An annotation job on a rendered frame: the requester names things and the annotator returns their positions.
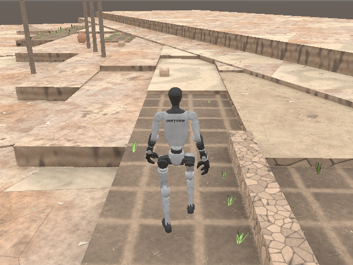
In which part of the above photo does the left robot hand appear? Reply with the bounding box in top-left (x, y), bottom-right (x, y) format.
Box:
top-left (146, 152), bottom-right (158, 164)

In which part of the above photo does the robot left forearm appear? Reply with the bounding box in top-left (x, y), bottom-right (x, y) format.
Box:
top-left (146, 133), bottom-right (156, 154)

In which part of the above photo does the robot right forearm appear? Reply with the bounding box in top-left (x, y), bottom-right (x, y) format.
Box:
top-left (196, 134), bottom-right (208, 162)

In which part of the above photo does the robot right upper arm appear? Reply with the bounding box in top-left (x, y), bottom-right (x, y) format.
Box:
top-left (187, 111), bottom-right (201, 142)

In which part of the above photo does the right robot hand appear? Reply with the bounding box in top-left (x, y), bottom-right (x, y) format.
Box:
top-left (197, 160), bottom-right (210, 175)

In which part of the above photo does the robot left upper arm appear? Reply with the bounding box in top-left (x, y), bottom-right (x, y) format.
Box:
top-left (150, 112), bottom-right (164, 141)

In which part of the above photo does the right robot foot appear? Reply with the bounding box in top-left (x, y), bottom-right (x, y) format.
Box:
top-left (187, 204), bottom-right (195, 214)

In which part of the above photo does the left robot thigh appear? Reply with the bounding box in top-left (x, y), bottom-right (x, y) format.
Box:
top-left (157, 155), bottom-right (170, 198)

